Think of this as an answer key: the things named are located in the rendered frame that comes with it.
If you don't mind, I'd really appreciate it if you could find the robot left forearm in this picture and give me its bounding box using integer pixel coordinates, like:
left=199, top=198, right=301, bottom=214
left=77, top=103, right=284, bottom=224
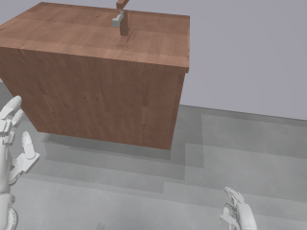
left=0, top=193, right=19, bottom=230

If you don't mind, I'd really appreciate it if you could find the counter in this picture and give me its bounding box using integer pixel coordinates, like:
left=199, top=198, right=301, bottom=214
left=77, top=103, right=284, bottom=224
left=0, top=0, right=190, bottom=150

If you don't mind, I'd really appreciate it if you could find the robot left hand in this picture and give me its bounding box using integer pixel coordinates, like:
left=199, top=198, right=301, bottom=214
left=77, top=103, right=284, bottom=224
left=0, top=95, right=40, bottom=195

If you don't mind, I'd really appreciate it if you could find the robot right hand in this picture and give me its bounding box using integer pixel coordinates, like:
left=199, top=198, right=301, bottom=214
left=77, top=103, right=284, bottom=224
left=220, top=187, right=258, bottom=230

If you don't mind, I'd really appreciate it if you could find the tap lever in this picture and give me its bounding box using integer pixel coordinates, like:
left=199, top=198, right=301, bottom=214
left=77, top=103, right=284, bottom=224
left=111, top=11, right=124, bottom=28

